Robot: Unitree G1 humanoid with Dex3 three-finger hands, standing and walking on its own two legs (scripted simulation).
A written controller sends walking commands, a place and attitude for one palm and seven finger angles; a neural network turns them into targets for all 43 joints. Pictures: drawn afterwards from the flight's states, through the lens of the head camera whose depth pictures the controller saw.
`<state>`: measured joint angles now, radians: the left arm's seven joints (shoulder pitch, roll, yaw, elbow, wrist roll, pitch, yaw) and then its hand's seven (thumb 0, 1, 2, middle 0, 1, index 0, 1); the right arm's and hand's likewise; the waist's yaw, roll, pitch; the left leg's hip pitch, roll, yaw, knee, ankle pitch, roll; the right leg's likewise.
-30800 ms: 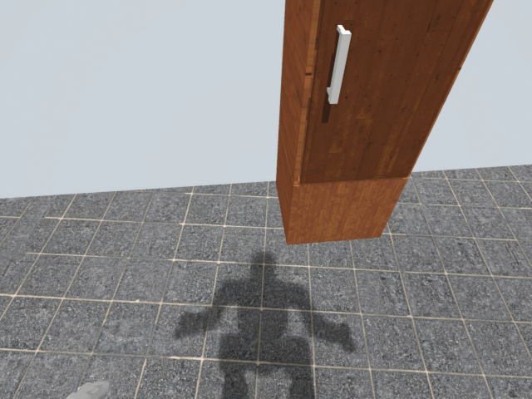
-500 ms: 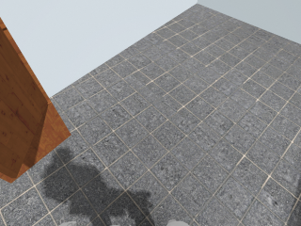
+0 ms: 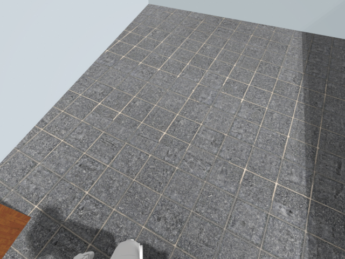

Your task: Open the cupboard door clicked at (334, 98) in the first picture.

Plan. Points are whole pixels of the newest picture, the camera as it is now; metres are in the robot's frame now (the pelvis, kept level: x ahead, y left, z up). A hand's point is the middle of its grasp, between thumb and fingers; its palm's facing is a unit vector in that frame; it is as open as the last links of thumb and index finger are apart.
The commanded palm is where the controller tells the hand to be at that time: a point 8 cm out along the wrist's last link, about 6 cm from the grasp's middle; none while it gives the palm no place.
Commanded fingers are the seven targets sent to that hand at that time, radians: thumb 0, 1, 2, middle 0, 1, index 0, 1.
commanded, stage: walk to a spot facing it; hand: left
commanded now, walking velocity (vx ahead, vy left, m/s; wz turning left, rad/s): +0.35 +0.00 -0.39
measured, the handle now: out of the picture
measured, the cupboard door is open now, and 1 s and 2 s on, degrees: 39 39 39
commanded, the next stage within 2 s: turn to face it in 0.92 s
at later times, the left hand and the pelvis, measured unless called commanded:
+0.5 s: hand (120, 173) +0.37 +0.18 -0.15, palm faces -0.24 -0.95 -0.19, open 7.4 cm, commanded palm none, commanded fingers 0.00 0.90 0.90 -0.20 -0.30 -0.20 -0.30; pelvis +0.23 +0.01 +0.00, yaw -14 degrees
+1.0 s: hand (150, 143) +0.51 +0.10 -0.19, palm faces -0.27 -0.95 -0.15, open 7.3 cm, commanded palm none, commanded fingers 0.00 0.90 0.90 -0.20 -0.30 -0.20 -0.30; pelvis +0.48 -0.08 -0.01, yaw -21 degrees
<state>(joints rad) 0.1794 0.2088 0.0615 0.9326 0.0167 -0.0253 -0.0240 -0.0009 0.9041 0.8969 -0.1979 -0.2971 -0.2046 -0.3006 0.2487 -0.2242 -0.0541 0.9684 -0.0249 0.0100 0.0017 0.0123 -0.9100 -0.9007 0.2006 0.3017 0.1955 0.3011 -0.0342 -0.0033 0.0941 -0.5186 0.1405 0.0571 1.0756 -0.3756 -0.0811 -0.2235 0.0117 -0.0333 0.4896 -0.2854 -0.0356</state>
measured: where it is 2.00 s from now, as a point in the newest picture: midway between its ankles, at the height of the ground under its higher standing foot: (203, 167)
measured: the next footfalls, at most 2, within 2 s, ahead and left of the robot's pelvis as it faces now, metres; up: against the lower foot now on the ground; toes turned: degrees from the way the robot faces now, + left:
left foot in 0.18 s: +0.23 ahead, +0.15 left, +0.00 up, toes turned +0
right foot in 0.60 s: +0.36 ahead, -0.16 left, +0.00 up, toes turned -23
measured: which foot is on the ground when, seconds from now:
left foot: up 0.00-0.16, down 0.18-0.60, up 0.62-0.98, down 1.00-1.00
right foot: down 0.00-0.18, up 0.20-0.58, down 0.60-1.00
